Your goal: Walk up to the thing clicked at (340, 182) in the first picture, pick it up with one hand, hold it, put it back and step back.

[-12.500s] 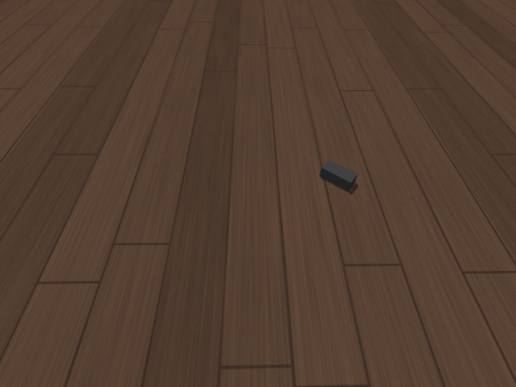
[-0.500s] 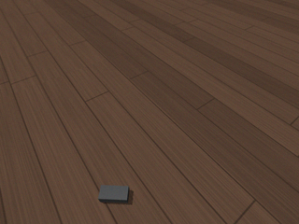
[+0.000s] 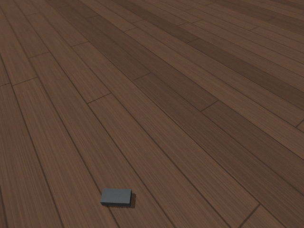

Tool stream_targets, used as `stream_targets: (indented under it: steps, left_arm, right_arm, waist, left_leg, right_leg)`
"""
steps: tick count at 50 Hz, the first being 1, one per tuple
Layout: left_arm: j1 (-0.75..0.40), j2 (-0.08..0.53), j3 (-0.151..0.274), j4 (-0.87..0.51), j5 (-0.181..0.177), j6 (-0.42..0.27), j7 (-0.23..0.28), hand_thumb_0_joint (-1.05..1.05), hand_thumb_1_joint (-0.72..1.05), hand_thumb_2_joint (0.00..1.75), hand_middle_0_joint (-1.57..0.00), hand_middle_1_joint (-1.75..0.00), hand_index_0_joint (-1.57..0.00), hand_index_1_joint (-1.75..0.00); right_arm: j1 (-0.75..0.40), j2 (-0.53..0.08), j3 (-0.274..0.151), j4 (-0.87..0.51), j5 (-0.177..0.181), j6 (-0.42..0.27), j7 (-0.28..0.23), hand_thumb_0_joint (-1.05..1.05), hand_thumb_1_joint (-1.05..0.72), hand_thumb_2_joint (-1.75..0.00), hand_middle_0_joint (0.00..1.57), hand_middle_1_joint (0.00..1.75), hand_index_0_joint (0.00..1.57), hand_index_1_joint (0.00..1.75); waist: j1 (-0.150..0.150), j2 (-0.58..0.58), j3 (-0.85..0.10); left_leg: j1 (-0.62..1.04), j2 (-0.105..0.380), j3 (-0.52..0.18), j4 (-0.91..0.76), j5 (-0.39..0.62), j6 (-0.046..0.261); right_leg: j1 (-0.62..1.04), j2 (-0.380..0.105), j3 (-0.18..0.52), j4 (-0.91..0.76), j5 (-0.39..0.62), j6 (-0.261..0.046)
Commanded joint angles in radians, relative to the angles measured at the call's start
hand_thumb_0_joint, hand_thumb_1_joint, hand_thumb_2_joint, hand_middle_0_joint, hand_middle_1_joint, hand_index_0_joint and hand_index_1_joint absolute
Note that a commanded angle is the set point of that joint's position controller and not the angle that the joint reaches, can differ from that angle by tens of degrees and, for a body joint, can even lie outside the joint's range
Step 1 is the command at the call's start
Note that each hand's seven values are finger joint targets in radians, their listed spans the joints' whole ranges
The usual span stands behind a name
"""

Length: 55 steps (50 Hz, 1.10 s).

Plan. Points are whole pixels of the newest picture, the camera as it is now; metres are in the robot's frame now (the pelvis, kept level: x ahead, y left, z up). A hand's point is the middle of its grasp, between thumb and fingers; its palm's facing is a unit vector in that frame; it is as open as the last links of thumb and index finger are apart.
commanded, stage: stand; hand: left
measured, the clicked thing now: (116, 197) +0.42 +0.24 -0.75
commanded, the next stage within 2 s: walk up in 0.40 s
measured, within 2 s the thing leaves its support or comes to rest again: neither
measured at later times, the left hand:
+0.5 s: hand out of the picture +0.08 +0.26 -0.16, palm faces +0.00 -0.93 -0.36, open 7.3 cm
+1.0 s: hand out of the picture +0.00 +0.33 -0.18, palm faces -0.08 -0.94 -0.34, open 7.3 cm
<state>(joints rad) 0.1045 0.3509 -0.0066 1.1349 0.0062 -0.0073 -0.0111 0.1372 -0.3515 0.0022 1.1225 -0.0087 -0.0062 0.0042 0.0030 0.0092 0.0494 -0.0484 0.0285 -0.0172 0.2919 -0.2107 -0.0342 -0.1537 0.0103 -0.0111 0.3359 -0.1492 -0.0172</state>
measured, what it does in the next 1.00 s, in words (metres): walks backwards: left foot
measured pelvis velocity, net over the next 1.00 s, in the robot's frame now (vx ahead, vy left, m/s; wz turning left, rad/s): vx -0.12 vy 0.08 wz -0.05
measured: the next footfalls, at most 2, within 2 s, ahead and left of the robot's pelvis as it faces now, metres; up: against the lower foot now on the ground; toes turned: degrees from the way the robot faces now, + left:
left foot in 0.72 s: -0.06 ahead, +0.16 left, +0.00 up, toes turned -2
right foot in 1.24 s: -0.19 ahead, -0.07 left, +0.00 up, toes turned -4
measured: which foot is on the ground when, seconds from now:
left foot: down 0.00-0.52, up 0.54-0.70, down 0.72-1.00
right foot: down 0.00-0.74, up 0.76-1.00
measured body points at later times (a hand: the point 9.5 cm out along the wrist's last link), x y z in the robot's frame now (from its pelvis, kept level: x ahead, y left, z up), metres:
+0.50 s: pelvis -0.01 +0.00 +0.00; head +0.03 +0.00 +0.44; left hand +0.08 +0.31 -0.13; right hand +0.07 -0.30 -0.14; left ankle -0.03 +0.14 -0.75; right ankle +0.02 -0.11 -0.75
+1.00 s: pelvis -0.12 +0.08 -0.01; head -0.04 +0.11 +0.43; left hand +0.00 +0.38 -0.16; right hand -0.06 -0.24 -0.12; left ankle -0.10 +0.16 -0.75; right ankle -0.18 -0.07 -0.67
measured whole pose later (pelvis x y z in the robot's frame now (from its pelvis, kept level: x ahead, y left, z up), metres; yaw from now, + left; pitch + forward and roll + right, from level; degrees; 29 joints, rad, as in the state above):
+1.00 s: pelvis -0.12 +0.08 -0.01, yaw -3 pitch -1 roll -1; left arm 0.10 0.40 0.07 0.88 0.02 0.09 0.02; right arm 0.15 -0.33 -0.06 0.93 -0.02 0.03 -0.03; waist 0.00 -0.06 0.20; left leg -0.25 -0.01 0.02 0.52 -0.26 0.05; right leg -0.41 0.11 0.17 1.12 -0.45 0.02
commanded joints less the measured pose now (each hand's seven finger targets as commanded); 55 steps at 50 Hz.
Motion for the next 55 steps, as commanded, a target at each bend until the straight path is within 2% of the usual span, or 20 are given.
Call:
stream_targets:
  steps: [1,19,20,21,24,26,28,30,33,35,36,37,38,39,40,42,44,51,53,55]
  left_arm:
    - [-0.041,0.217,0.041,-0.056,0.001,-0.026,0.017,0.0,0.9,0.9,-0.2,-0.3,-0.2,-0.3]
    - [-0.042,0.223,0.043,-0.057,-0.001,-0.026,0.019,0.0,0.9,0.9,-0.2,-0.3,-0.2,-0.3]
    - [-0.049,0.269,0.093,-0.083,-0.016,-0.012,0.026,0.0,0.9,0.9,-0.2,-0.3,-0.2,-0.3]
    - [-0.023,0.269,0.099,-0.089,-0.019,-0.006,0.031,0.0,0.9,0.9,-0.2,-0.3,-0.2,-0.3]
    - [-0.031,0.288,0.112,-0.132,-0.016,0.004,0.035,0.0,0.9,0.9,-0.2,-0.3,-0.2,-0.3]
    - [-0.078,0.293,0.116,-0.174,-0.005,0.012,0.037,0.0,0.9,0.9,-0.2,-0.3,-0.2,-0.3]
    - [-0.092,0.295,0.119,-0.211,0.018,0.018,0.039,0.0,0.9,0.9,-0.2,-0.3,-0.2,-0.3]
    - [-0.145,0.283,0.117,-0.247,0.025,0.024,0.041,0.0,0.9,0.9,-0.2,-0.3,-0.2,-0.3]
    - [-0.127,0.266,0.112,-0.276,0.029,0.036,0.044,0.0,0.9,0.9,-0.2,-0.3,-0.2,-0.3]
    - [-0.139,0.267,0.109,-0.298,0.013,0.054,0.038,0.0,0.9,0.9,-0.2,-0.3,-0.2,-0.3]
    - [-0.113,0.229,0.104,-0.307,0.0,0.064,0.034,0.0,0.9,0.9,-0.2,-0.3,-0.2,-0.3]
    - [-0.11,0.183,0.094,-0.326,-0.007,0.067,0.037,0.0,0.9,0.9,-0.2,-0.3,-0.2,-0.3]
    - [-0.081,0.188,0.103,-0.308,0.001,0.077,0.047,0.0,0.9,0.9,-0.2,-0.3,-0.2,-0.3]
    - [-0.071,0.208,0.11,-0.311,0.012,0.08,0.056,0.0,0.9,0.9,-0.2,-0.3,-0.2,-0.3]
    - [-0.086,0.231,0.116,-0.299,0.019,0.082,0.059,0.0,0.9,0.9,-0.2,-0.3,-0.2,-0.3]
    - [-0.046,0.235,0.122,-0.281,0.006,0.083,0.05,0.0,0.9,0.9,-0.2,-0.3,-0.2,-0.3]
    - [0.011,0.222,0.121,-0.291,0.005,0.081,0.044,0.0,0.9,0.9,-0.2,-0.3,-0.2,-0.3]
    - [-0.011,0.203,0.125,-0.355,0.018,0.074,0.039,0.0,0.9,0.9,-0.2,-0.3,-0.2,-0.3]
    - [0.001,0.203,0.127,-0.357,0.021,0.074,0.038,0.0,0.9,0.9,-0.2,-0.3,-0.2,-0.3]
    - [0.028,0.204,0.129,-0.352,0.024,0.075,0.031,0.0,0.9,0.9,-0.2,-0.3,-0.2,-0.3]
  right_arm:
    - [-0.03,-0.217,-0.04,-0.055,-0.002,-0.02,-0.014,0.0,-0.9,-0.9,0.2,0.3,0.2,0.3]
    - [-0.013,-0.212,-0.037,-0.057,-0.002,-0.02,-0.015,0.0,-0.9,-0.9,0.2,0.3,0.2,0.3]
    - [-0.057,-0.255,-0.057,-0.057,0.0,-0.001,-0.017,0.0,-0.9,-0.9,0.2,0.3,0.2,0.3]
    - [-0.044,-0.233,-0.057,-0.071,0.009,0.005,-0.02,0.0,-0.9,-0.9,0.2,0.3,0.2,0.3]
    - [0.003,-0.216,-0.062,-0.095,0.017,0.02,-0.021,0.0,-0.9,-0.9,0.2,0.3,0.2,0.3]
    - [0.018,-0.211,-0.073,-0.107,0.012,0.039,-0.019,0.0,-0.9,-0.9,0.2,0.3,0.2,0.3]
    - [0.048,-0.214,-0.082,-0.126,0.001,0.055,-0.016,0.0,-0.9,-0.9,0.2,0.3,0.2,0.3]
    - [0.079,-0.218,-0.091,-0.142,0.008,0.057,-0.01,0.0,-0.9,-0.9,0.2,0.3,0.2,0.3]
    - [0.089,-0.22,-0.094,-0.16,0.004,0.046,-0.016,0.0,-0.9,-0.9,0.2,0.3,0.2,0.3]
    - [0.13,-0.204,-0.098,-0.157,-0.014,0.034,-0.021,0.0,-0.9,-0.9,0.2,0.3,0.2,0.3]
    - [0.111,-0.238,-0.108,-0.163,-0.029,0.029,-0.024,0.0,-0.9,-0.9,0.2,0.3,0.2,0.3]
    - [0.09,-0.329,-0.133,-0.173,-0.045,0.026,-0.026,0.0,-0.9,-0.9,0.2,0.3,0.2,0.3]
    - [0.031,-0.347,-0.135,-0.2,-0.049,0.024,-0.027,0.0,-0.9,-0.9,0.2,0.3,0.2,0.3]
    - [0.023,-0.398,-0.144,-0.234,-0.037,0.024,-0.027,0.0,-0.9,-0.9,0.2,0.3,0.2,0.3]
    - [-0.011,-0.374,-0.148,-0.24,-0.038,0.022,-0.031,0.0,-0.9,-0.9,0.2,0.3,0.2,0.3]
    - [-0.092,-0.297,-0.127,-0.262,-0.047,0.013,-0.043,0.0,-0.9,-0.9,0.2,0.3,0.2,0.3]
    - [-0.058,-0.259,-0.121,-0.262,-0.031,0.01,-0.051,0.0,-0.9,-0.9,0.2,0.3,0.2,0.3]
    - [0.072,-0.263,-0.132,-0.277,-0.011,0.012,-0.064,0.0,-0.9,-0.9,0.2,0.3,0.2,0.3]
    - [0.07,-0.278,-0.136,-0.292,-0.015,0.014,-0.064,0.0,-0.9,-0.9,0.2,0.3,0.2,0.3]
    - [0.052,-0.291,-0.141,-0.31,-0.017,0.014,-0.062,0.0,-0.9,-0.9,0.2,0.3,0.2,0.3]
  waist:
    - [0.002,-0.001,-0.07]
    - [-0.002,-0.005,-0.07]
    - [0.014,-0.01,0.054]
    - [0.01,-0.022,0.015]
    - [-0.004,-0.097,-0.104]
    - [-0.005,-0.163,-0.127]
    - [-0.005,-0.167,-0.115]
    - [-0.031,-0.196,-0.14]
    - [-0.015,-0.168,-0.156]
    - [-0.047,-0.142,-0.133]
    - [-0.032,-0.009,-0.121]
    - [-0.023,0.213,-0.102]
    - [0.009,0.132,-0.073]
    - [-0.034,0.215,-0.086]
    - [-0.025,0.174,-0.052]
    - [0.027,0.112,-0.031]
    - [0.041,0.097,-0.052]
    - [-0.05,0.107,-0.11]
    - [-0.052,0.107,-0.12]
    - [-0.044,0.114,-0.128]
  left_leg:
    - [-0.049,0.102,-0.069,-0.043,0.108,0.047]
    - [-0.047,0.106,-0.064,-0.041,0.123,0.046]
    - [-0.121,0.084,-0.068,0.066,0.286,0.06]
    - [-0.106,0.077,-0.048,0.121,0.338,0.059]
    - [-0.104,0.009,0.003,0.297,0.199,0.053]
    - [-0.144,-0.058,0.006,0.478,-0.233,0.056]
    - [-0.171,-0.053,-0.048,0.638,-0.379,0.069]
    - [-0.18,-0.031,-0.074,0.644,-0.348,0.077]
    - [-0.216,-0.034,-0.032,0.452,-0.244,0.063]
    - [-0.161,-0.029,0.006,0.157,-0.025,0.057]
    - [-0.123,0.045,-0.097,0.056,0.175,0.067]
    - [-0.052,0.207,-0.332,0.037,0.461,0.102]
    - [-0.091,0.261,-0.348,0.067,0.545,0.149]
    - [-0.176,0.367,-0.451,0.036,0.511,0.242]
    - [-0.206,0.348,-0.42,0.022,0.452,0.254]
    - [-0.123,0.225,-0.242,0.095,0.516,0.217]
    - [0.01,0.163,-0.174,0.153,0.572,0.146]
    - [0.178,0.227,-0.213,0.196,0.608,0.22]
    - [0.135,0.266,-0.23,0.202,0.602,0.261]
    - [0.075,0.277,-0.231,0.193,0.536,0.264]
  right_leg:
    - [0.059,-0.129,0.117,-0.046,0.111,-0.012]
    - [0.076,-0.137,0.122,-0.038,0.168,-0.016]
    - [-0.006,-0.129,0.134,0.039,0.375,-0.014]
    - [0.007,-0.136,0.121,0.052,0.45,-0.032]
    - [0.035,-0.226,0.203,0.042,0.526,-0.124]
    - [-0.011,-0.322,0.293,0.019,0.479,-0.207]
    - [-0.096,-0.362,0.311,0.027,0.403,-0.247]
    - [-0.111,-0.328,0.256,0.076,0.395,-0.228]
    - [-0.036,-0.267,0.226,0.164,0.369,-0.179]
    - [-0.047,-0.209,0.187,0.259,0.296,-0.113]
    - [-0.104,-0.119,0.139,0.367,0.169,-0.065]
    - [-0.292,0.038,0.095,0.531,-0.172,-0.02]
    - [-0.334,0.103,0.156,0.646,-0.435,-0.002]
    - [-0.294,0.112,0.201,0.756,-0.517,0.009]
    - [-0.297,0.104,0.236,0.841,-0.474,0.008]
    - [-0.359,0.107,0.261,0.918,-0.365,0.011]
    - [-0.418,0.112,0.235,0.898,-0.286,0.008]
    - [-0.365,0.063,0.178,0.631,-0.353,0.055]
    - [-0.312,0.038,0.154,0.582,-0.375,0.05]
    - [-0.256,0.02,0.128,0.532,-0.363,0.039]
